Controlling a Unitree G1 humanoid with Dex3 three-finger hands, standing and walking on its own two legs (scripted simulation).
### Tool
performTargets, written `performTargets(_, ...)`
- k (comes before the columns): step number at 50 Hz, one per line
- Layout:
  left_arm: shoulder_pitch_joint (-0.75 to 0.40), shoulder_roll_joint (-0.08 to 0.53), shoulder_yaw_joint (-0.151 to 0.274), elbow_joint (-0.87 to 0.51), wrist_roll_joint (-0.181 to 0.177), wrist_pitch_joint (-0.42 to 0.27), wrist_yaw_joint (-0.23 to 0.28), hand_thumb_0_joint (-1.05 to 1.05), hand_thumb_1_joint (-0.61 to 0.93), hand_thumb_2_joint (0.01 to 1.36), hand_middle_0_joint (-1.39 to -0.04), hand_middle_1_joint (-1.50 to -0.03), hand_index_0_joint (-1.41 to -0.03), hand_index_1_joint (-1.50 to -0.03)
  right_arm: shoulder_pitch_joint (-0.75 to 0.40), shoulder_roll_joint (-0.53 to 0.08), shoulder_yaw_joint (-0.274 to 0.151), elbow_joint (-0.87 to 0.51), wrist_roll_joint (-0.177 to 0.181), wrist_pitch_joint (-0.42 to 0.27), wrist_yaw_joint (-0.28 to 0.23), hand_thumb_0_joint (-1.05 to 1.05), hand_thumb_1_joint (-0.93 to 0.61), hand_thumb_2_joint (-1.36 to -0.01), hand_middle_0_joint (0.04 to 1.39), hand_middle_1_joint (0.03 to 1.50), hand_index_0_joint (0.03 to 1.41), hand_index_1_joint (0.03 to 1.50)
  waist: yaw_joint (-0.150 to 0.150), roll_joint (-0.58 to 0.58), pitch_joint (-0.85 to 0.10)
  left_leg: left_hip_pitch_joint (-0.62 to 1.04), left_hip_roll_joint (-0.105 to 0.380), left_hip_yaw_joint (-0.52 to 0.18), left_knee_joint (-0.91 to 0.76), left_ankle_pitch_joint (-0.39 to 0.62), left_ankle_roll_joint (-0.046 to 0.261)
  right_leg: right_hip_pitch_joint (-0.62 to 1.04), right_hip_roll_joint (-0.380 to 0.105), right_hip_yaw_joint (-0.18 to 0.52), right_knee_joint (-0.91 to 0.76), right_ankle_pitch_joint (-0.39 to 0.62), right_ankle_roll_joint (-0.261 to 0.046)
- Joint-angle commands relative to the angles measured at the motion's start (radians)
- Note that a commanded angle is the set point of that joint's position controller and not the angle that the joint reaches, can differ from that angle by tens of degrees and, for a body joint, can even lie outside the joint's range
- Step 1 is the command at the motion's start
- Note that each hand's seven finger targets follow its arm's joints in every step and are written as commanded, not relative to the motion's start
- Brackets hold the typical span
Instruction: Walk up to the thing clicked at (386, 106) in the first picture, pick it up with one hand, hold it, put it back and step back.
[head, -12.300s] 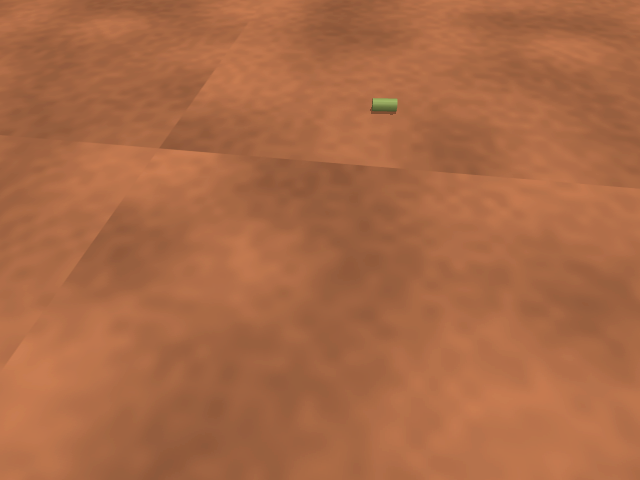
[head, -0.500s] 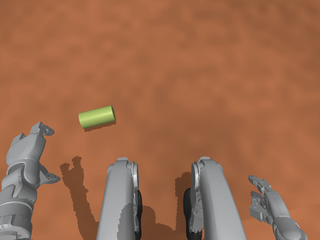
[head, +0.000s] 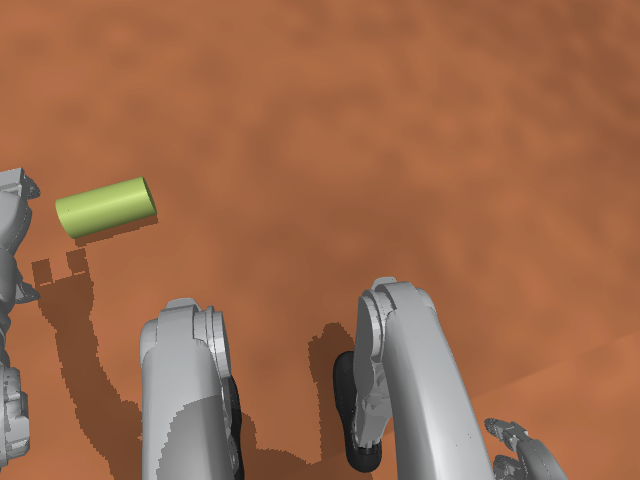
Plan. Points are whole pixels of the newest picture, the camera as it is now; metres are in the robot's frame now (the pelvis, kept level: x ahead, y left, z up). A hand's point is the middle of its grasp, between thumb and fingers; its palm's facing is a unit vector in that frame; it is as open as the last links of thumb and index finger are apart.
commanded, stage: rise first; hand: left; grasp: from above
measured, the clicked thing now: (109, 206) +0.52 +0.31 -0.34
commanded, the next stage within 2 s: none
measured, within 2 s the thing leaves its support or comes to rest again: neither
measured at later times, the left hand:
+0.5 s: hand (43, 232) +0.44 +0.36 -0.21, palm faces -0.43 -0.16 -0.89, open 14.0 cm
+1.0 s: hand (52, 228) +0.45 +0.35 -0.23, palm faces -0.43 -0.16 -0.89, open 14.1 cm
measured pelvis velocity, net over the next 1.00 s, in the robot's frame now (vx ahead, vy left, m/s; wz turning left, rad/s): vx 0.02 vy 0.00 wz -0.06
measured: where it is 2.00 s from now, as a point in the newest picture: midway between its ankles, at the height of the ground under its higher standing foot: (293, 441)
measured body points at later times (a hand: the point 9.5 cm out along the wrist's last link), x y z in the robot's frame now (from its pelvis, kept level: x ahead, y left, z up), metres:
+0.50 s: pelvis +0.02 +0.00 -0.03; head +0.27 +0.07 +0.33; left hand +0.46 +0.36 -0.16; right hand +0.09 -0.27 -0.15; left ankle +0.09 +0.12 -0.34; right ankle +0.11 -0.12 -0.34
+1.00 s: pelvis +0.02 +0.00 -0.05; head +0.28 +0.08 +0.31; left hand +0.47 +0.36 -0.18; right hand +0.08 -0.28 -0.15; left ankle +0.09 +0.12 -0.34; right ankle +0.11 -0.12 -0.34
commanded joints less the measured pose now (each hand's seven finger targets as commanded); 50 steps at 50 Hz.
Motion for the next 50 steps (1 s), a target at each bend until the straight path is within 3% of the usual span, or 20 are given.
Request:
performTargets(1,-0.281,0.31,0.046,-0.107,0.011,-0.005,0.048,0.0,-0.547,0.99,-0.064,-1.043,-0.071,-1.034,0.135,-0.241,-0.07,-0.041,-0.009,-0.02,-0.002,0.0,-0.899,-0.901,0.2,0.3,0.2,0.3,0.037,0.299,-0.604,0.575,-0.024,0.003,-0.283,0.029,-0.018,0.148,0.03,-0.049,-0.176,0.069,-0.055)
performTargets(3,-0.33,0.333,0.061,-0.121,0.015,-0.009,0.06,0.0,-0.543,0.99,-0.063,-1.041,-0.07,-1.032,0.141,-0.249,-0.071,-0.04,-0.013,-0.019,0.002,0.0,-0.897,-0.901,0.2,0.3,0.2,0.3,0.028,0.32,-0.634,0.581,-0.02,0.003,-0.26,0.056,-0.02,0.137,0.03,-0.051,-0.159,0.095,-0.055)
performTargets(5,-0.31,0.288,0.049,-0.075,0.014,-0.007,0.071,0.0,-0.529,0.967,-0.064,-1.058,-0.079,-1.041,0.155,-0.244,-0.064,-0.032,-0.019,-0.021,0.008,0.0,-0.901,-0.901,0.2,0.3,0.2,0.3,0.012,0.306,-0.623,0.588,-0.019,0.0,-0.239,0.101,-0.02,0.132,0.028,-0.056,-0.144,0.129,-0.049)
performTargets(7,-0.339,0.323,0.068,-0.088,0.02,-0.009,0.081,0.0,-0.531,0.972,-0.065,-1.051,-0.078,-1.036,0.164,-0.251,-0.066,-0.028,-0.021,-0.021,0.012,0.0,-0.9,-0.901,0.2,0.3,0.2,0.3,0.014,0.312,-0.655,0.593,-0.017,0.001,-0.22,0.132,-0.019,0.133,0.031,-0.055,-0.133,0.155,-0.05)
performTargets(10,-0.335,0.313,0.067,-0.055,0.021,-0.004,0.087,0.0,-0.523,0.959,-0.072,-1.055,-0.087,-1.039,0.18,-0.238,-0.058,-0.027,-0.032,-0.021,0.022,0.0,-0.903,-0.902,0.2,0.3,0.2,0.3,0.0,0.283,-0.633,0.545,-0.019,0.024,-0.182,0.152,-0.009,0.176,0.035,-0.048,-0.145,0.183,-0.044)
performTargets(12,-0.357,0.355,0.091,-0.054,0.023,-0.002,0.096,0.0,-0.526,0.959,-0.075,-1.058,-0.09,-1.042,0.184,-0.238,-0.054,-0.026,-0.036,-0.019,0.025,0.0,-0.905,-0.903,0.2,0.3,0.2,0.3,0.005,0.275,-0.652,0.508,-0.022,0.042,-0.164,0.157,-0.003,0.218,0.04,-0.041,-0.149,0.196,-0.044)
performTargets(15,-0.358,0.35,0.095,-0.031,0.018,0.0,0.1,0.0,-0.529,0.962,-0.072,-1.06,-0.087,-1.043,0.185,-0.236,-0.051,-0.029,-0.045,-0.022,0.031,0.0,-0.906,-0.903,0.2,0.3,0.2,0.3,-0.009,0.241,-0.648,0.465,-0.018,0.047,-0.139,0.14,0.003,0.236,0.044,-0.043,-0.149,0.184,-0.039)
performTargets(25,-0.331,0.385,0.119,-0.028,0.018,0.001,0.083,0.0,-0.534,0.961,-0.067,-1.071,-0.083,-1.053,0.19,-0.234,-0.036,-0.035,-0.055,-0.008,0.042,0.0,-0.905,-0.903,0.2,0.3,0.2,0.3,-0.005,0.276,-0.656,0.488,-0.013,0.027,-0.109,0.207,-0.002,0.233,0.05,-0.054,-0.108,0.233,-0.042)
performTargets(29,-0.338,0.376,0.108,-0.04,0.018,-0.006,0.078,0.0,-0.548,0.976,-0.064,-1.07,-0.076,-1.057,0.19,-0.243,-0.029,-0.037,-0.059,-0.001,0.047,0.0,-0.906,-0.903,0.199,0.3,0.2,0.3,-0.017,0.286,-0.631,0.484,-0.011,0.018,-0.106,0.187,-0.004,0.203,0.052,-0.062,-0.102,0.215,-0.044)
performTargets(31,-0.369,0.411,0.116,-0.06,0.021,-0.015,0.077,0.0,-0.529,0.963,-0.064,-1.071,-0.082,-1.051,0.181,-0.25,-0.031,-0.042,-0.058,0.001,0.046,0.0,-0.903,-0.902,0.2,0.3,0.2,0.3,-0.018,0.316,-0.632,0.479,-0.008,0.015,-0.101,0.175,-0.005,0.191,0.052,-0.064,-0.089,0.208,-0.045)
performTargets(34,-0.362,0.388,0.099,-0.035,0.023,-0.019,0.076,0.0,-0.533,0.965,-0.064,-1.072,-0.08,-1.054,0.181,-0.252,-0.025,-0.04,-0.06,0.002,0.05,0.0,-0.904,-0.902,0.2,0.3,0.2,0.3,-0.03,0.312,-0.614,0.474,-0.008,0.007,-0.097,0.17,-0.007,0.165,0.053,-0.072,-0.075,0.201,-0.046)
performTargets(39,-0.366,0.401,0.105,-0.028,0.027,-0.026,0.082,0.0,-0.552,0.982,-0.066,-1.061,-0.075,-1.051,0.193,-0.267,-0.018,-0.04,-0.065,0.002,0.055,0.0,-0.906,-0.904,0.199,0.3,0.2,0.3,-0.038,0.313,-0.592,0.454,-0.009,0.008,-0.091,0.166,-0.006,0.172,0.052,-0.076,-0.072,0.206,-0.042)
performTargets(50,-0.379,0.416,0.11,0.006,0.032,-0.02,0.104,0.0,-0.541,0.973,-0.063,-1.072,-0.075,-1.057,0.181,-0.273,-0.007,-0.034,-0.072,0.001,0.056,0.0,-0.903,-0.902,0.2,0.3,0.2,0.3,-0.04,0.332,-0.602,0.452,-0.009,0.004,-0.077,0.152,-0.007,0.149,0.056,-0.085,-0.054,0.196,-0.041)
